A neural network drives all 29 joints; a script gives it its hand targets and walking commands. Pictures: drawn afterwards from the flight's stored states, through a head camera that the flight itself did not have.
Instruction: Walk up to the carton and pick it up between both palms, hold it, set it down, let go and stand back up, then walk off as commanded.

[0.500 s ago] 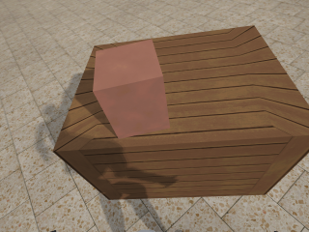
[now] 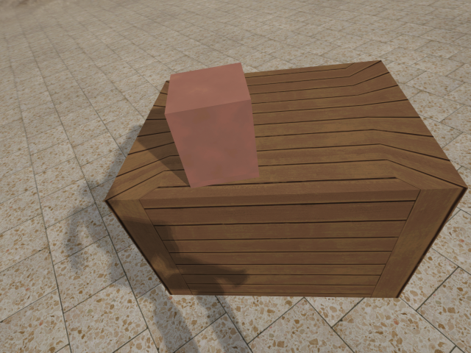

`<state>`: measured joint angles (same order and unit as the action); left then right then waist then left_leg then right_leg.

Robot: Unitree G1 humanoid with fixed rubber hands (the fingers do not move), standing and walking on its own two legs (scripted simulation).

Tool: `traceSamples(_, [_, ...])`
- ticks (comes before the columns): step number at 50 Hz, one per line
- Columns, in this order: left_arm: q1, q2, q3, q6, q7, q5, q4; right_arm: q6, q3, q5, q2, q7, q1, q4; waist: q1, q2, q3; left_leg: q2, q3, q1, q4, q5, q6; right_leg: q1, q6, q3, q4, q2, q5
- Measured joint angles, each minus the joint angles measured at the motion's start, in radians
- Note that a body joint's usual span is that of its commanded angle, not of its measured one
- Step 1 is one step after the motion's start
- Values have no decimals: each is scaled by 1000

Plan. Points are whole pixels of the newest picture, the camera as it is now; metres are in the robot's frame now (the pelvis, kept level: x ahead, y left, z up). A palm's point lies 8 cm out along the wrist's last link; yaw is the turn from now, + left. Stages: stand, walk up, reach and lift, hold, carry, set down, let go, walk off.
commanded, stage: walk off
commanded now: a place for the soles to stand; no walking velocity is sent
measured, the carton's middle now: (215, 126) +0.71 +0.12 +0.02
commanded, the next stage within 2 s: none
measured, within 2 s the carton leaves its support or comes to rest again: neither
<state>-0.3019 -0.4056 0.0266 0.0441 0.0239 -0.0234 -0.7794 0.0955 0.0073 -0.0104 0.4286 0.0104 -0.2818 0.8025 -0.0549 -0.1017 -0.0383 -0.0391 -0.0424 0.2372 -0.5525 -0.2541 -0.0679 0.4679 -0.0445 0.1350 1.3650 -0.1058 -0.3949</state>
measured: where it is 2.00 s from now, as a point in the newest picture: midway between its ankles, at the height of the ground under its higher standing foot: outside the picture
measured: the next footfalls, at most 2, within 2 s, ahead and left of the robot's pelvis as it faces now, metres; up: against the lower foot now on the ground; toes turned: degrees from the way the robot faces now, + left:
right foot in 0.12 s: -0.07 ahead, -0.16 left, +0.00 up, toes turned +7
left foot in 0.74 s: -0.06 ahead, +0.22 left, +0.00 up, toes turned -5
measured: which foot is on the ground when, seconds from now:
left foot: down 0.00-0.14, up 0.16-0.72, down 0.74-1.00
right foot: up 0.00-0.10, down 0.12-0.76, up 0.78-1.00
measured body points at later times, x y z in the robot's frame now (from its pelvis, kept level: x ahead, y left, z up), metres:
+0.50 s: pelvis -0.10 -0.04 +0.00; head -0.06 -0.11 +0.44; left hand -0.09 +0.33 -0.04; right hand +0.05 -0.33 -0.13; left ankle -0.10 +0.14 -0.66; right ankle -0.11 -0.17 -0.73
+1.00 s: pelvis -0.20 +0.11 -0.01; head -0.15 +0.08 +0.44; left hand -0.14 +0.47 -0.08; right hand -0.07 -0.20 -0.12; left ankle -0.11 +0.22 -0.73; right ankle -0.23 +0.01 -0.69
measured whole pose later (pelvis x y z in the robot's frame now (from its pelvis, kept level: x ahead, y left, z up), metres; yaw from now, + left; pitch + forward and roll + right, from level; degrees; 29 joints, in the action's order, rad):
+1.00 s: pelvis -0.20 +0.11 -0.01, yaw -6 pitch -2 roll -1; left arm -0.31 -0.49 0.03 -0.02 0.05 -0.02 -0.86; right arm 0.10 0.03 -0.01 0.44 -0.06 -0.14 0.66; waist -0.05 -0.10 -0.14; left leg 0.03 0.00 0.39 -0.62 -0.21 -0.02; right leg 0.37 -0.01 -0.02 0.93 -0.04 -0.48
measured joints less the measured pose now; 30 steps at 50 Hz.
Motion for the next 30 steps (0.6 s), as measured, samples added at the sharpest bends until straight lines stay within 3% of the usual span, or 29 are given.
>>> traceSamples(3, [-34,-22,1,-10,1,4,-23,-3,-1,1,-1,-14,82,-80,-3,-10,6,38,-5,86,-39,11,8,-158,0,54,-270,42,-50])
traceSamples(6, [-36,-40,1,-24,16,8,-57,-3,1,1,-1,-38,133,-143,-3,2,-1,58,-2,177,-100,10,19,-287,3,15,-676,79,-68])
traceSamples(7, [-32,-28,0,-32,23,8,-69,-2,8,1,5,-42,141,-147,-1,-17,-10,70,-16,201,-134,-6,19,-301,17,3,-722,67,-116])
traceSamples(10, [-58,11,0,-56,36,8,-72,18,19,1,9,-43,133,-145,-1,-32,-31,15,-68,224,-329,-132,19,-302,53,1,-712,60,-59])
traceSamples(12, [-90,16,1,-63,45,8,-72,19,19,1,10,-40,135,-145,0,-26,-31,-22,-80,233,-458,-143,19,-301,58,28,-736,74,-21])
traceSamples(15, [-92,-4,1,-81,57,8,-75,19,18,1,11,-43,135,-146,1,-26,-41,-28,-84,234,-562,-144,19,-293,58,47,-778,80,21])
traceSamples(30, [-85,-63,0,-111,75,8,-66,22,18,1,12,-52,135,-146,1,-28,-105,50,-85,235,-550,-145,19,-205,57,21,-713,91,50])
